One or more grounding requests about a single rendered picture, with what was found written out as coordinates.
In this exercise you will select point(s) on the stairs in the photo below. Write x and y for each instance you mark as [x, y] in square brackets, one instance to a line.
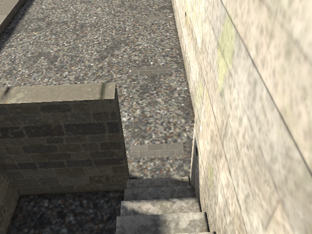
[161, 205]

